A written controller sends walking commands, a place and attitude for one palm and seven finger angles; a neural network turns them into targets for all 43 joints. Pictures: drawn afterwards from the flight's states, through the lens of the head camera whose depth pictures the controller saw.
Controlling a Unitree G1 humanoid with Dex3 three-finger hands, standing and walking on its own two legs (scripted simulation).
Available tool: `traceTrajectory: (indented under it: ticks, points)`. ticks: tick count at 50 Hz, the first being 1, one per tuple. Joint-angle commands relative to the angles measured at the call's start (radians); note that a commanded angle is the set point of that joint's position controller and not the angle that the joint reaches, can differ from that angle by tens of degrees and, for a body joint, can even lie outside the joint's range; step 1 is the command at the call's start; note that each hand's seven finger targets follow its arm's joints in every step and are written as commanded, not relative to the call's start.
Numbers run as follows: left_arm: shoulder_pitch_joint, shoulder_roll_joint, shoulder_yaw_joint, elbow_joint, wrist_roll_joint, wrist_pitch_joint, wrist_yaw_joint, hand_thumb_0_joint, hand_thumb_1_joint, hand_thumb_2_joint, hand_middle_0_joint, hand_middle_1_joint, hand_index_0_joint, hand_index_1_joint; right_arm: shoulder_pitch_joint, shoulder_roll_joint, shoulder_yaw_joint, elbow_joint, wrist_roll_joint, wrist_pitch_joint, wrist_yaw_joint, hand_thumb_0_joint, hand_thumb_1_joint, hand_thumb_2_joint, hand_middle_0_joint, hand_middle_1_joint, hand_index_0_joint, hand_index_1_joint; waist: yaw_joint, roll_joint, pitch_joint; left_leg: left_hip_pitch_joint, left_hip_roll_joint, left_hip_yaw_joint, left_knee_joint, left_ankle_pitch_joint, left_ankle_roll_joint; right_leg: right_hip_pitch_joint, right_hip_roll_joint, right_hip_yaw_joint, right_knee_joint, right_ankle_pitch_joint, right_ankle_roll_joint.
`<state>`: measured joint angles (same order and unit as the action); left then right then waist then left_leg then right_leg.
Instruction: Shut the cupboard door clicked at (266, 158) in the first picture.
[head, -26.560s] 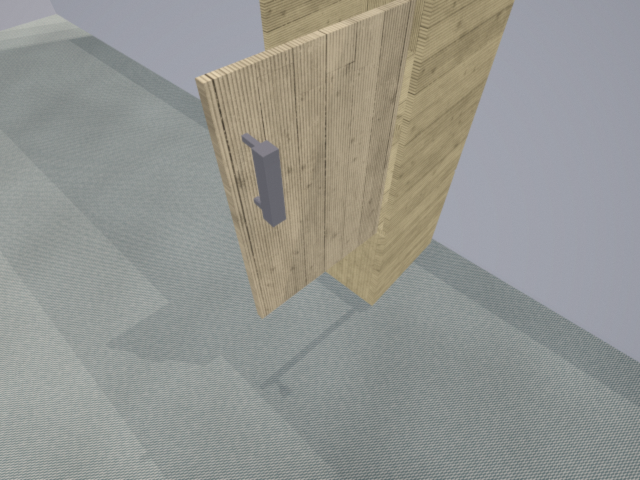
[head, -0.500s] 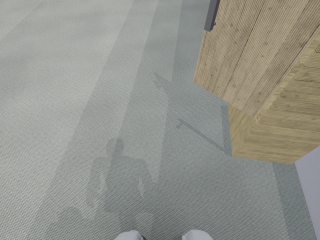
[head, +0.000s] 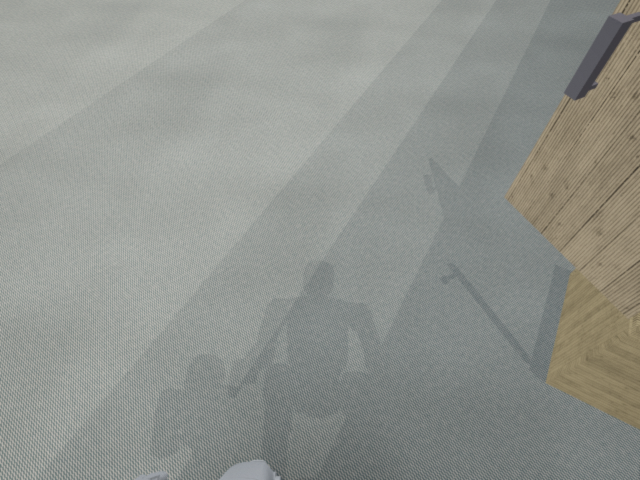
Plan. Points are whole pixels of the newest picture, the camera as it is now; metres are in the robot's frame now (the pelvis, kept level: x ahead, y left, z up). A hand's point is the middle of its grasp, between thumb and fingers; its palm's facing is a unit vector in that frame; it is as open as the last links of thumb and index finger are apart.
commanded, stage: walk to a spot facing it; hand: left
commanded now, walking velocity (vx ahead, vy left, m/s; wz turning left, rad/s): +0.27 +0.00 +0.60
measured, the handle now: (604, 56) +0.78 -0.47 +0.09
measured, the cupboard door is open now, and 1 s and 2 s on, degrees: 56 56 56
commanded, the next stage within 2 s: turn to face it in 0.72 s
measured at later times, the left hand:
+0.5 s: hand out of the picture +0.06 +0.18 -0.15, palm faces +0.33 -0.91 -0.26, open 7.4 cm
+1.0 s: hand (110, 438) +0.18 +0.32 -0.16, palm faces +0.52 -0.82 -0.23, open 7.4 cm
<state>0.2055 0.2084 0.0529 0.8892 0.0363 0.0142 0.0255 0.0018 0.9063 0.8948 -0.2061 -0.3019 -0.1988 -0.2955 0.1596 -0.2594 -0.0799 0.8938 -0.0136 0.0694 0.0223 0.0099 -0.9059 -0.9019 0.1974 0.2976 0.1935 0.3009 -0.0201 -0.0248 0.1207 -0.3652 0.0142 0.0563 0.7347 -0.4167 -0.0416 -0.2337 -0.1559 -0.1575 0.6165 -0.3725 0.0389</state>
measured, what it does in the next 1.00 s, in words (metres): walks ahead, turning left: left foot, then right foot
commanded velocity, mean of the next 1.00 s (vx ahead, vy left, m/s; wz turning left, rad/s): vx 0.21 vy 0.00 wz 0.34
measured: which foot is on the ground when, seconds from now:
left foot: up 0.00-0.02, down 0.04-0.30, up 0.32-0.70, down 0.72-1.00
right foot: down 0.00-0.04, up 0.06-0.28, down 0.30-0.72, up 0.74-1.00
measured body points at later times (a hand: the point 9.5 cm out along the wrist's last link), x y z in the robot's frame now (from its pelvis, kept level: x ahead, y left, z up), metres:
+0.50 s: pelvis +0.09 -0.01 +0.01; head +0.13 -0.02 +0.46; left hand +0.05 +0.23 -0.13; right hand +0.23 -0.24 -0.14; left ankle +0.05 +0.12 -0.64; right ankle +0.10 -0.13 -0.73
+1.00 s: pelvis +0.22 +0.10 +0.01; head +0.24 +0.13 +0.46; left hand +0.15 +0.36 -0.14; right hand +0.40 -0.07 -0.13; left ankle +0.18 +0.17 -0.73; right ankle +0.35 -0.01 -0.68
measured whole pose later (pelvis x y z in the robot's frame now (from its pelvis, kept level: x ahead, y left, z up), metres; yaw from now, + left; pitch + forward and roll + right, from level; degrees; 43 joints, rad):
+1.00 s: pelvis +0.22 +0.10 +0.01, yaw +29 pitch +0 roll -1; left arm 0.18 0.23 0.07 0.94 0.03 0.01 0.01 0.00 0.92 0.90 -0.20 -0.30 -0.19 -0.29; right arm 0.20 -0.17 -0.03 0.96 -0.02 -0.02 -0.03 0.01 -0.92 -0.90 0.20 0.30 0.20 0.30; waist 0.01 -0.02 0.08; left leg -0.23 -0.01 0.10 0.47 -0.24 0.07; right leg -0.53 -0.11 -0.03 0.90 -0.27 0.05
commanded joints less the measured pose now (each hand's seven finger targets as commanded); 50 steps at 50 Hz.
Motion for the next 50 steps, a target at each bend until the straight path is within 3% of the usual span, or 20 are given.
traceTrajectory:
  ticks: [1, 2, 3, 5, 8, 13, 14, 15, 17, 20, 22, 31, 34, 35, 36, 37, 38, 40, 42, 50]
  points:
    - [0.091, 0.168, 0.056, -0.074, -0.021, -0.008, -0.003, 0.0, 0.9, 0.9, -0.2, -0.3, -0.2, -0.3, 0.12, -0.19, -0.032, -0.051, -0.018, -0.046, -0.003, 0.0, -0.9, -0.9, 0.2, 0.3, 0.2, 0.3, -0.04, 0.153, -0.259, 0.403, 0.205, -0.264, -0.314, 0.375, 0.135, -0.181, -0.033, -0.018, 0.257, 0.18, 0.016]
    - [0.007, 0.12, 0.028, -0.126, -0.013, -0.009, -0.01, 0.0, 0.9, 0.9, -0.2, -0.3, -0.2, -0.3, 0.207, -0.267, -0.049, -0.035, -0.02, -0.043, -0.009, 0.0, -0.9, -0.9, 0.2, 0.3, 0.2, 0.3, -0.092, 0.322, -0.239, 0.457, 0.388, -0.512, -0.378, 0.436, 0.267, -0.387, 0.058, 0.008, 0.439, -0.313, 0.036]
    - [-0.096, 0.135, 0.031, -0.15, -0.005, -0.001, -0.01, 0.0, 0.9, 0.9, -0.2, -0.3, -0.2, -0.3, 0.253, -0.257, -0.048, -0.006, -0.024, -0.045, -0.018, 0.0, -0.9, -0.9, 0.2, 0.3, 0.2, 0.3, -0.128, 0.254, -0.196, 0.382, 0.376, -0.533, -0.418, 0.222, 0.289, -0.441, 0.043, 0.106, 0.503, -0.285, 0.02]
    - [-0.133, 0.133, 0.039, -0.133, -0.011, -0.009, -0.022, 0.0, 0.9, 0.9, -0.2, -0.3, -0.2, -0.3, 0.16, -0.204, -0.031, -0.03, -0.024, -0.056, -0.03, 0.0, -0.9, -0.9, 0.2, 0.3, 0.2, 0.3, -0.078, 0.261, -0.092, 0.245, 0.289, -0.475, -0.452, 0.026, 0.243, -0.46, 0.03, 0.155, 0.516, -0.135, 0.015]
    - [-0.075, 0.123, 0.039, -0.099, -0.012, -0.017, -0.043, 0.0, 0.9, 0.9, -0.2, -0.3, -0.2, -0.3, 0.083, -0.186, -0.026, -0.049, -0.023, -0.068, -0.034, 0.0, -0.9, -0.9, 0.2, 0.3, 0.2, 0.3, -0.031, 0.218, -0.114, 0.209, 0.216, -0.376, -0.435, 0.011, 0.21, -0.351, 0.058, 0.129, 0.317, -0.083, 0.02]
    - [0.133, 0.128, 0.047, -0.038, -0.006, -0.029, -0.052, 0.0, 0.9, 0.9, -0.2, -0.3, -0.2, -0.3, -0.011, -0.172, -0.028, -0.062, -0.018, -0.057, -0.026, 0.0, -0.9, -0.9, 0.2, 0.3, 0.2, 0.3, 0.07, 0.141, -0.091, -0.123, 0.112, -0.318, -0.348, -0.238, 0.159, 0.095, 0.155, 0.033, -0.026, 0.061, 0.023]
    - [0.228, 0.167, 0.059, -0.016, 0.002, -0.038, -0.045, 0.0, 0.9, 0.9, -0.2, -0.3, -0.2, -0.3, -0.035, -0.133, -0.021, -0.077, -0.011, -0.057, -0.023, 0.0, -0.9, -0.9, 0.2, 0.3, 0.2, 0.3, 0.121, 0.002, -0.099, -0.277, 0.023, -0.246, -0.183, -0.27, 0.123, 0.255, 0.086, 0.13, -0.16, -0.06, 0.008]
    - [0.299, 0.264, 0.078, -0.013, 0.016, -0.05, -0.025, 0.0, 0.9, 0.9, -0.2, -0.3, -0.2, -0.3, -0.022, -0.041, -0.001, -0.1, 0.001, -0.062, -0.017, 0.0, -0.9, -0.9, 0.2, 0.3, 0.2, 0.3, 0.158, -0.332, -0.116, -0.456, -0.107, -0.08, 0.192, -0.253, 0.057, 0.341, -0.214, 0.532, -0.4, -0.381, -0.082]
    - [0.216, 0.246, 0.068, -0.037, -0.005, -0.045, -0.006, 0.0, 0.9, 0.9, -0.2, -0.3, -0.2, -0.3, -0.013, -0.054, -0.013, -0.106, -0.016, -0.055, -0.006, 0.0, -0.9, -0.9, 0.2, 0.3, 0.2, 0.3, 0.075, -0.243, -0.064, -0.421, -0.018, -0.147, 0.546, -0.136, 0.059, 0.106, -0.342, 0.731, -0.526, -0.582, -0.158]
    - [0.073, 0.133, 0.043, -0.048, -0.004, -0.072, -0.006, 0.0, 0.9, 0.9, -0.2, -0.3, -0.2, -0.3, 0.005, -0.029, -0.007, -0.054, -0.021, -0.05, 0.016, 0.0, -0.9, -0.9, 0.2, 0.3, 0.2, 0.3, 0.002, -0.107, -0.048, -0.342, 0.063, -0.111, 0.54, 0.108, 0.033, 0.028, -0.217, 0.305, -0.444, -0.149, -0.122]
    - [0.117, 0.114, 0.04, -0.016, -0.004, -0.084, -0.004, 0.0, 0.9, 0.9, -0.2, -0.3, -0.2, -0.3, -0.002, 0.0, 0.001, -0.045, -0.012, -0.051, 0.025, 0.0, -0.9, -0.9, 0.2, 0.3, 0.2, 0.3, 0.014, -0.111, -0.067, -0.329, 0.064, -0.058, 0.441, 0.127, 0.026, 0.117, -0.185, 0.151, -0.407, 0.12, -0.118]
    - [0.219, 0.15, 0.047, 0.054, -0.003, -0.084, -0.005, 0.0, 0.9, 0.9, -0.2, -0.3, -0.2, -0.3, -0.144, 0.026, 0.023, -0.098, -0.01, -0.063, 0.044, 0.0, -0.9, -0.9, 0.2, 0.3, 0.2, 0.3, 0.06, -0.132, -0.048, -0.206, 0.038, 0.084, -0.006, 0.1, 0.063, 0.254, -0.237, -0.049, -0.286, 0.535, -0.105]
    - [0.17, 0.19, 0.055, 0.041, -0.015, -0.077, -0.011, 0.0, 0.9, 0.9, -0.2, -0.3, -0.2, -0.3, 0.061, -0.037, 0.003, -0.055, -0.02, -0.078, 0.03, 0.0, -0.9, -0.9, 0.2, 0.3, 0.2, 0.3, -0.053, -0.077, -0.171, 0.196, -0.049, 0.14, -0.185, 0.158, 0.102, 0.127, -0.195, -0.153, 0.038, 0.647, -0.061]
    - [0.176, 0.159, 0.053, 0.016, -0.017, -0.073, -0.023, 0.0, 0.9, 0.9, -0.2, -0.3, -0.2, -0.3, 0.191, -0.135, -0.022, -0.029, -0.025, -0.082, 0.016, 0.0, -0.9, -0.9, 0.2, 0.3, 0.2, 0.3, -0.116, 0.082, -0.273, 0.469, 0.077, -0.048, -0.24, 0.172, 0.158, -0.09, -0.14, -0.159, 0.307, 0.417, -0.016]
    - [0.137, 0.106, 0.04, -0.046, -0.023, -0.069, -0.039, 0.0, 0.9, 0.9, -0.2, -0.3, -0.2, -0.3, 0.305, -0.268, -0.055, -0.009, -0.029, -0.087, 0.001, 0.0, -0.9, -0.9, 0.2, 0.3, 0.2, 0.3, -0.157, 0.328, -0.347, 0.656, 0.392, -0.537, -0.325, 0.333, 0.305, -0.435, 0.027, -0.092, 0.618, -0.237, 0.039]
    - [0.006, 0.131, 0.032, -0.105, -0.015, -0.062, -0.03, 0.0, 0.9, 0.9, -0.2, -0.3, -0.2, -0.3, 0.359, -0.298, -0.054, 0.012, -0.012, -0.081, -0.01, 0.0, -0.9, -0.9, 0.2, 0.3, 0.2, 0.3, -0.18, 0.15, -0.324, 0.597, 0.444, -0.594, -0.375, 0.354, 0.339, -0.501, 0.024, 0.068, 0.713, -0.24, 0.016]
    - [-0.002, 0.099, 0.04, -0.103, -0.015, -0.063, -0.02, 0.0, 0.9, 0.9, -0.2, -0.3, -0.2, -0.3, 0.282, -0.27, -0.044, -0.004, -0.016, -0.088, -0.019, 0.0, -0.9, -0.9, 0.2, 0.3, 0.2, 0.3, -0.128, 0.111, -0.265, 0.445, 0.416, -0.518, -0.398, 0.214, 0.309, -0.491, 0.013, 0.104, 0.731, -0.187, 0.008]
    - [0.022, 0.094, 0.046, -0.058, -0.007, -0.044, -0.028, 0.0, 0.9, 0.9, -0.2, -0.3, -0.2, -0.3, 0.107, -0.164, -0.017, -0.05, -0.014, -0.092, -0.028, 0.0, -0.9, -0.9, 0.2, 0.3, 0.2, 0.3, -0.062, 0.223, -0.133, 0.175, 0.312, -0.408, -0.481, -0.009, 0.241, -0.436, -0.029, 0.15, 0.662, -0.066, 0.014]
    - [0.099, 0.068, 0.038, -0.009, 0.0, -0.031, -0.035, 0.0, 0.9, 0.9, -0.2, -0.3, -0.2, -0.3, 0.058, -0.106, 0.006, -0.046, -0.016, -0.108, -0.039, 0.0, -0.9, -0.9, 0.2, 0.3, 0.2, 0.3, -0.005, 0.173, -0.147, 0.147, 0.26, -0.285, -0.47, 0.163, 0.218, -0.369, -0.01, 0.14, 0.58, 0.018, 0.018]
    - [0.062, 0.009, -0.001, 0.049, -0.01, 0.002, -0.019, 0.0, 0.9, 0.9, -0.2, -0.3, -0.2, -0.3, 0.086, -0.034, 0.027, 0.056, -0.013, -0.099, -0.052, 0.0, -0.9, -0.9, 0.2, 0.3, 0.2, 0.3, 0.03, 0.113, -0.076, 0.116, 0.241, -0.049, -0.46, 0.449, 0.195, -0.155, 0.08, 0.123, 0.156, 0.158, 0.002]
